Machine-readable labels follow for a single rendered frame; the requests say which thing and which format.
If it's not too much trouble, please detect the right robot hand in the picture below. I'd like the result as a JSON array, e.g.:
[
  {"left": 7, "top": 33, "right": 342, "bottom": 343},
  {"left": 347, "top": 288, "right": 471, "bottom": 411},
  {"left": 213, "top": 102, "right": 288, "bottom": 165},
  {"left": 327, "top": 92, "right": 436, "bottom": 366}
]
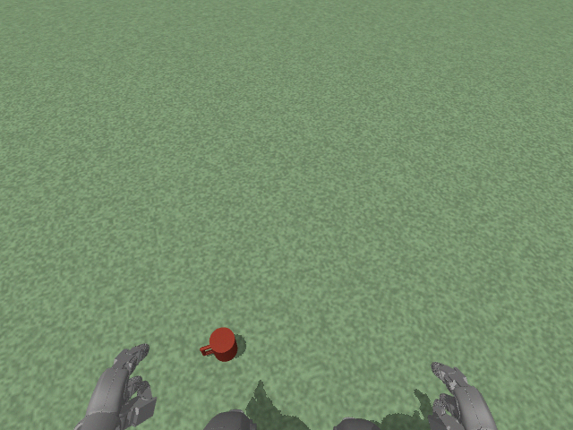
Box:
[{"left": 428, "top": 362, "right": 498, "bottom": 430}]

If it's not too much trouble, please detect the left robot hand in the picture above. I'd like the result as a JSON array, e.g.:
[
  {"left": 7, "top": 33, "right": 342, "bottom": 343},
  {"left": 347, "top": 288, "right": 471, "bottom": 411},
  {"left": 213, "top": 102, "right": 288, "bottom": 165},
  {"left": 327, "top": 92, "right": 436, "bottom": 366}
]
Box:
[{"left": 85, "top": 344, "right": 157, "bottom": 430}]

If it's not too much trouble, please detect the left robot arm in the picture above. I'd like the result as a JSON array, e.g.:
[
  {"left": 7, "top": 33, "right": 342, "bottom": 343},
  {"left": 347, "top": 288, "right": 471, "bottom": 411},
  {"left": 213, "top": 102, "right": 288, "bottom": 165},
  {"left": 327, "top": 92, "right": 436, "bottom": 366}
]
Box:
[{"left": 73, "top": 412, "right": 122, "bottom": 430}]

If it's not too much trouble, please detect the mug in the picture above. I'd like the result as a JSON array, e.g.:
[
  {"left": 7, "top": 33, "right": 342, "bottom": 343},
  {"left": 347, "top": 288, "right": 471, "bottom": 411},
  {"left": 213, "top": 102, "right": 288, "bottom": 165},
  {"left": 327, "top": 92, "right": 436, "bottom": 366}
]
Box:
[{"left": 200, "top": 327, "right": 237, "bottom": 362}]

